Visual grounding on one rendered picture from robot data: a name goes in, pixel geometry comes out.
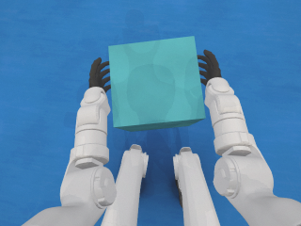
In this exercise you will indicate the robot right forearm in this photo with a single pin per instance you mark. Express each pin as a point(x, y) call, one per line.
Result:
point(228, 121)

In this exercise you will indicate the robot right upper arm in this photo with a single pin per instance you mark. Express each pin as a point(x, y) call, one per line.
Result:
point(247, 183)

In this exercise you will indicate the robot thigh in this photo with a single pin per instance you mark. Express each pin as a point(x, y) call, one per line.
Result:
point(197, 204)
point(124, 210)

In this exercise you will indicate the robot left upper arm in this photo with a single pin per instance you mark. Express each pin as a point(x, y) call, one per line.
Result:
point(84, 196)

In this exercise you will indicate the robot left thigh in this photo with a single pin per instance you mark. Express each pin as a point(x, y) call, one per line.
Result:
point(124, 210)

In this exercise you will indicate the carton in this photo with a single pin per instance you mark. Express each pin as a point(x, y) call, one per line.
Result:
point(155, 84)

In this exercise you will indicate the robot left forearm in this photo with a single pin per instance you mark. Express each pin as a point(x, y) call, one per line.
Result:
point(90, 143)

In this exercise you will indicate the robot left hand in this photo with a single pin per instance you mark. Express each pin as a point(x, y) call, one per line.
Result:
point(96, 76)

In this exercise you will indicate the robot right hand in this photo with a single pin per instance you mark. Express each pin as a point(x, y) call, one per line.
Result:
point(212, 67)

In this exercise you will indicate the robot right thigh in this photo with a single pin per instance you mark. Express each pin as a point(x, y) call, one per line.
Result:
point(197, 204)

